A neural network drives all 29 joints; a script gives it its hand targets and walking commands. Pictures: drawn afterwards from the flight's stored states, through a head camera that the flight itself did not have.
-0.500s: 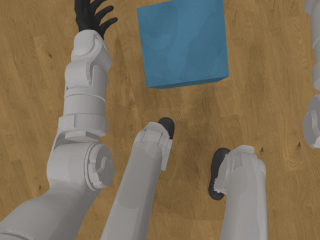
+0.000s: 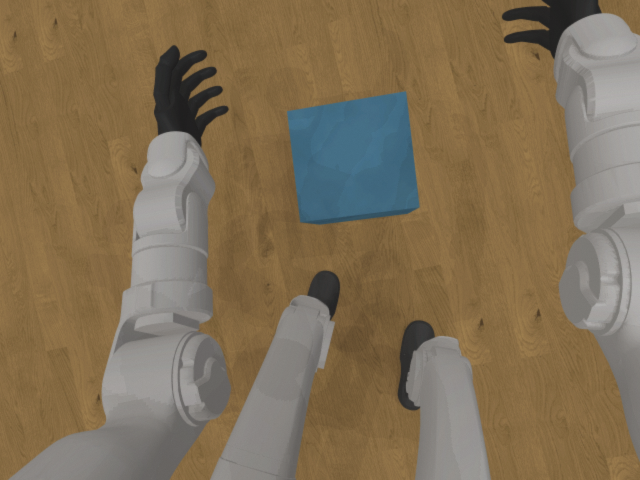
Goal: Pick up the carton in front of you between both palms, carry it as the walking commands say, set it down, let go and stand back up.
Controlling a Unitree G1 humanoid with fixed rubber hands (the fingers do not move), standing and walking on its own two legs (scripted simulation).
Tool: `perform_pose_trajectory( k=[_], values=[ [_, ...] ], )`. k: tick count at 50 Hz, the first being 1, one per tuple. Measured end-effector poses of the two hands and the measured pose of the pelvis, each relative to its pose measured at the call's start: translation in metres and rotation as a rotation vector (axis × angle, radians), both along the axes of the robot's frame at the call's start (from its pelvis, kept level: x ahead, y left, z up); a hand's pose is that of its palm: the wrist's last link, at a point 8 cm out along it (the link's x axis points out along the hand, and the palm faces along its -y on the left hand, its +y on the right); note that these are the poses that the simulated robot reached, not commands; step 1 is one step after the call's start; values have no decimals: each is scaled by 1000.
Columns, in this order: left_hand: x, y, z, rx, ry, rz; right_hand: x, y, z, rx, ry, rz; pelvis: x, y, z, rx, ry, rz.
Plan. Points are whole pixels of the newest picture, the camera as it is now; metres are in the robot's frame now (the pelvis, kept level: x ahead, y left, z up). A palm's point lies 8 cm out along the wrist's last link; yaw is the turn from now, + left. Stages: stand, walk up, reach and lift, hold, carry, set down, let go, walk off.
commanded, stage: let go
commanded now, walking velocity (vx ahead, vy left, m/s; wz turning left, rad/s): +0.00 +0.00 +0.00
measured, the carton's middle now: (355, 169) +0.48 +0.11 -0.51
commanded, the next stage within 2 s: stand in 1.42 s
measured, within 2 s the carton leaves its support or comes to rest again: neither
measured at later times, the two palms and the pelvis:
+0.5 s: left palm (74, 263) +0.29 +0.27 +0.03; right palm out of the picture +0.39 -0.15 +0.01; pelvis +0.05 +0.03 +0.10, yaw -2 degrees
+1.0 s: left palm (60, 325) +0.26 +0.23 +0.07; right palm out of the picture +0.28 -0.23 +0.07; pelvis +0.11 +0.00 +0.14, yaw +1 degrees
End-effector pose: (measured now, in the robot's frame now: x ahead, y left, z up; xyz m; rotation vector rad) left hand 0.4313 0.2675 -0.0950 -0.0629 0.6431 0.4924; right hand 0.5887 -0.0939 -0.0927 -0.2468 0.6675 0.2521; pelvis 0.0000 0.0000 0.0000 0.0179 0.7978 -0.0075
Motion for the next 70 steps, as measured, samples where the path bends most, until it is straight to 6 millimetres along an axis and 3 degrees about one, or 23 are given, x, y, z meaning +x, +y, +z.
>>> perform_pose_trajectory(
  k=[4, 10, 19, 28, 33, 39, 54, 70],
  values=[
    [-12, -9, 14, 13, 25, -82, -22, -10, 12, -7, -4, -50, 7, 3, 18, -11, -19, -5],
    [-43, -19, 41, 25, 88, -243, -82, -34, 32, -33, -6, -199, 19, 10, 46, -25, -87, -20],
    [-95, -10, 94, 47, 159, -424, -164, -52, 77, -56, -12, -329, 36, 22, 85, -33, -278, -26],
    [-157, -1, 135, 34, 174, -425, -209, -59, 109, -71, 6, -291, 61, 29, 111, -25, -462, -1],
    [-182, -5, 151, 28, 184, -406, -228, -70, 122, -74, 18, -275, 75, 26, 122, -19, -548, 13],
    [-187, -13, 161, 27, 188, -405, -253, -89, 137, -72, 39, -274, 89, 18, 132, -8, -634, 24],
    [-165, -41, 168, 50, 171, -453, -323, -147, 167, -65, 78, -339, 107, -7, 142, 3, -787, 8],
    [-190, -18, 171, 85, 221, -398, -333, -125, 166, -72, 69, -321, 90, 7, 139, 2, -862, 21]
  ],
)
